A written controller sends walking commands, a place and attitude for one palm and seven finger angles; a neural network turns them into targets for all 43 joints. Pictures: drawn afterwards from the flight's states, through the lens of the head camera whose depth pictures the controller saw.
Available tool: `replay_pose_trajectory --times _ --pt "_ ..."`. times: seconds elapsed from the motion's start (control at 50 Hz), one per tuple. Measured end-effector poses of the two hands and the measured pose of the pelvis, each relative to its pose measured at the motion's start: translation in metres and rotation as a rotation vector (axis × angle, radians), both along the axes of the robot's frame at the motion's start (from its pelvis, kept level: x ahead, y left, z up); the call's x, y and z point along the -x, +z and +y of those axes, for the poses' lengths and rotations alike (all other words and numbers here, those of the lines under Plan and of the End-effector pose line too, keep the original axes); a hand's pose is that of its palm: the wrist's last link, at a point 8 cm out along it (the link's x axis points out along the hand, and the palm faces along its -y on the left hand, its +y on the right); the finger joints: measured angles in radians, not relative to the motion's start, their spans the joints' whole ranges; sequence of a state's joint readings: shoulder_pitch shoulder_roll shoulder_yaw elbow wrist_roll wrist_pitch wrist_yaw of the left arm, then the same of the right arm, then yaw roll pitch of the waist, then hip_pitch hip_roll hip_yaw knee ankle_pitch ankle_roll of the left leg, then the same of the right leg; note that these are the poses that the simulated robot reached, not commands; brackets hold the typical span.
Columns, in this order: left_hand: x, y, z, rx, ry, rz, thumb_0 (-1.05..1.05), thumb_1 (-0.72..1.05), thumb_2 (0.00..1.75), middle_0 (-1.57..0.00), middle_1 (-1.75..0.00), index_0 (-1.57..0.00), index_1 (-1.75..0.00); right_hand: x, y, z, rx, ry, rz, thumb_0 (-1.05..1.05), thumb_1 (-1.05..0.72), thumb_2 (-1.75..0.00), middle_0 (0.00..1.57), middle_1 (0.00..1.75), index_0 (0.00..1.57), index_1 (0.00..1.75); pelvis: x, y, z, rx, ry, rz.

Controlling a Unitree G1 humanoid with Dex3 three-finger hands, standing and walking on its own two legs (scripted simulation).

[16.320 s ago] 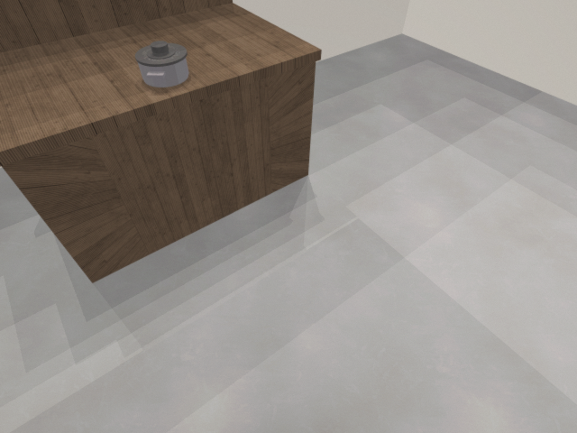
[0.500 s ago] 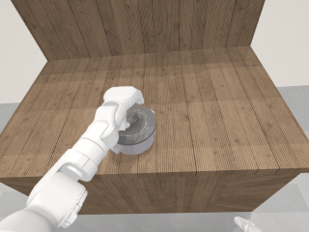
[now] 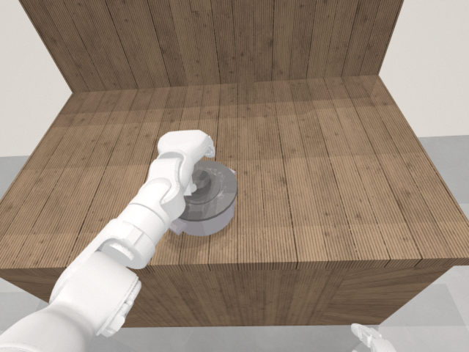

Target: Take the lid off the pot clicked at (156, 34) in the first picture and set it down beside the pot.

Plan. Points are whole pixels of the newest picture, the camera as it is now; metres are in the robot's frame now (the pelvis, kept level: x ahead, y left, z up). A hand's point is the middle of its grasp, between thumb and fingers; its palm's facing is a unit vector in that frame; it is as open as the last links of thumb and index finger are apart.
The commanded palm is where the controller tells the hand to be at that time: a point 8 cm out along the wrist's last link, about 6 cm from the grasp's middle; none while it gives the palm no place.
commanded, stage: move the open hand above the knob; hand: left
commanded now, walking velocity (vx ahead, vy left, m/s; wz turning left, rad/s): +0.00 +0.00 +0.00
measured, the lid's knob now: (198, 181) +0.46 +0.09 +0.00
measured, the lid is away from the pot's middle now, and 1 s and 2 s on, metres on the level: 0.00 0.00 0.01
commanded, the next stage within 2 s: lower the open fingers around the knob in 0.28 s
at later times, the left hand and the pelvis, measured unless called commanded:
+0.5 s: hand (190, 174) +0.42 +0.09 +0.07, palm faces -0.30 -0.05 -0.95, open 10.1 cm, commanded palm +0.41 +0.10 +0.13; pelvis +0.00 +0.00 +0.00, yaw +0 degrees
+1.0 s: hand (188, 185) +0.42 +0.10 +0.04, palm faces -0.34 -0.06 -0.94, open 10.3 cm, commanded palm +0.42 +0.11 +0.09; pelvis +0.00 +0.01 +0.00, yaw -1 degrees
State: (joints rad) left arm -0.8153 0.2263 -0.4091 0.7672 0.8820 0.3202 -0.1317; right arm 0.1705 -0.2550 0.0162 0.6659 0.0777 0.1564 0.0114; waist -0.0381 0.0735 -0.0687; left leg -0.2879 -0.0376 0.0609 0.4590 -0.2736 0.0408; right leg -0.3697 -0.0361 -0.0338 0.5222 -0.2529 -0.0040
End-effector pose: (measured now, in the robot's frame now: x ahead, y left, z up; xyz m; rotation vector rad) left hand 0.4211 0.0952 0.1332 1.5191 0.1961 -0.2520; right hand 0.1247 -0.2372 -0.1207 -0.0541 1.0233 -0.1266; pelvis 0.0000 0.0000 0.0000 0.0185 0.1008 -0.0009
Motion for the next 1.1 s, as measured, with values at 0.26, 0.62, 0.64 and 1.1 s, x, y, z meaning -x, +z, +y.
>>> replay_pose_trajectory --times 0.26,0.62,0.64,1.1 --pt "-0.003 0.005 0.003 0.005 0.008 -0.011 0.0 -0.25 1.31 -0.82 -0.09 -0.82 -0.08 0.001 0.001 0.001 0.005 -0.011 -0.009 0.01 -0.91 -0.9 0.2 0.3 0.2 0.3 0.001 0.0 0.0 0.001 -0.005 -0.001" --pt "0.001 -0.01 0.005 0.015 -0.013 0.011 -0.01 -0.25 1.31 -0.82 -0.09 -0.82 -0.08 0.016 -0.003 -0.001 0.016 -0.026 0.032 0.01 -0.91 -0.9 0.2 0.3 0.2 0.3 0.001 0.0 0.003 0.003 -0.009 0.007" --pt "0.001 -0.014 0.006 0.012 -0.007 0.019 -0.01 -0.25 1.31 -0.82 -0.09 -0.82 -0.08 0.017 -0.003 -0.001 0.015 -0.026 0.036 0.01 -0.91 -0.9 0.2 0.3 0.2 0.3 0.001 0.0 0.003 0.003 -0.01 0.009" --pt "-0.003 -0.047 0.012 0.028 -0.021 0.061 -0.01 -0.25 1.31 -0.82 -0.09 -0.8 -0.07 0.031 -0.007 -0.005 0.046 -0.063 0.088 0.01 -0.91 -0.9 0.2 0.3 0.2 0.3 -0.003 -0.002 0.006 0.008 -0.018 0.045"
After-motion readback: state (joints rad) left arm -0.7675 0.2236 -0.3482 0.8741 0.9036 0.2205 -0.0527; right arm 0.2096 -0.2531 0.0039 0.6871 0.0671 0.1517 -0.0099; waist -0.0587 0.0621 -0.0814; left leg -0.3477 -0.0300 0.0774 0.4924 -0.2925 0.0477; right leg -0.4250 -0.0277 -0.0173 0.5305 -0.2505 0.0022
